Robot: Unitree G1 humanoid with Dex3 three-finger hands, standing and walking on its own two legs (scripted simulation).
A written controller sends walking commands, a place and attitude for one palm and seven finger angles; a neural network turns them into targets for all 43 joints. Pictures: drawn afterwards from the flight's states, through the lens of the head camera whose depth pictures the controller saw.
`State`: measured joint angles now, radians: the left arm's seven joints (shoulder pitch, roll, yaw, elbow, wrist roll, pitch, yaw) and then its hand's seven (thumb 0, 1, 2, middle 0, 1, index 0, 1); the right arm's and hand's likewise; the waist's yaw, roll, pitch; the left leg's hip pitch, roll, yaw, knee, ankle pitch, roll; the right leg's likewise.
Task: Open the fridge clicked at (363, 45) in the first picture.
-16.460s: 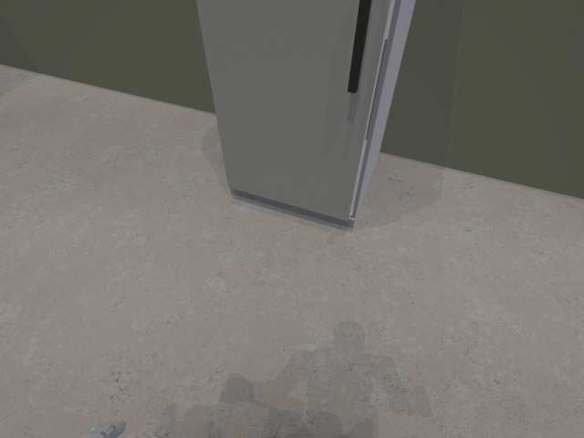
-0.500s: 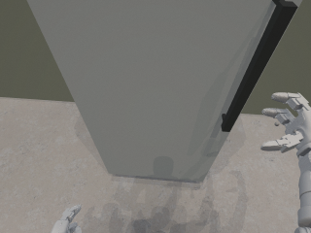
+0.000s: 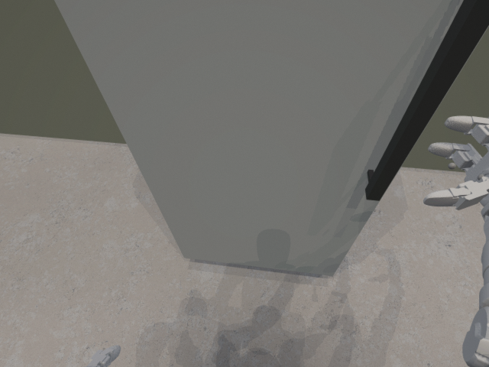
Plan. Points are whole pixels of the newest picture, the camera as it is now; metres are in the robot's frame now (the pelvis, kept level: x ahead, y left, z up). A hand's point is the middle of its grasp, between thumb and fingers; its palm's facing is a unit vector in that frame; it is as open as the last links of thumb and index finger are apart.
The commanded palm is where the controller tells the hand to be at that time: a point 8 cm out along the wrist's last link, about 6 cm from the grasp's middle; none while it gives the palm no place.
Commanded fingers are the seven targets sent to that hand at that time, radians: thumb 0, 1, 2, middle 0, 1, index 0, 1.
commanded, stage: move the hooked fingers beside the handle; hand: right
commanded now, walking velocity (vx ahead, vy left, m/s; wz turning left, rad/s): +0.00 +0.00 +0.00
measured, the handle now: (410, 113) +0.49 -0.19 +0.16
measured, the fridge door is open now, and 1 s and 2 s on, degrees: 0 0 0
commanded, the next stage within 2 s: feel for the door with the fingertips in 0.90 s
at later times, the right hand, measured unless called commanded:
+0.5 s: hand (453, 165) +0.43 -0.27 +0.11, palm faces +0.04 +1.00 +0.00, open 14.0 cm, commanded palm +0.41 -0.31 +0.11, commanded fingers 0.00 0.50 -0.30 0.30 1.20 0.30 1.20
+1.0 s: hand (443, 161) +0.44 -0.25 +0.11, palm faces +0.05 +1.00 +0.00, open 14.0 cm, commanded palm +0.41 -0.30 +0.11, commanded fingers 0.00 0.50 -0.30 0.30 1.20 0.30 1.20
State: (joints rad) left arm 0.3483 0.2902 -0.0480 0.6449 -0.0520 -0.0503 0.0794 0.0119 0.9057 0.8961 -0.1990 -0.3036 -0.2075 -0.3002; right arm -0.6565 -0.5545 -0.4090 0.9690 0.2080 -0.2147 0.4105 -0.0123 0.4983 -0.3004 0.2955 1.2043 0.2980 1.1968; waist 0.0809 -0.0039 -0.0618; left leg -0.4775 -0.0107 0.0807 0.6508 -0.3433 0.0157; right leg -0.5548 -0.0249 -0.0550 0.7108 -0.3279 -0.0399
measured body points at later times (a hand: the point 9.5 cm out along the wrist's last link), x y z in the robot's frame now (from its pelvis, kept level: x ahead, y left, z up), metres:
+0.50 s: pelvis +0.01 +0.00 +0.00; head +0.07 -0.02 +0.44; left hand +0.05 +0.27 -0.11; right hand +0.42 -0.32 +0.11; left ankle -0.02 +0.11 -0.72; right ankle +0.01 -0.09 -0.72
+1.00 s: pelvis +0.00 +0.00 +0.00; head +0.06 -0.01 +0.44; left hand +0.07 +0.27 -0.11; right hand +0.43 -0.31 +0.11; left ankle -0.02 +0.11 -0.72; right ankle +0.01 -0.09 -0.72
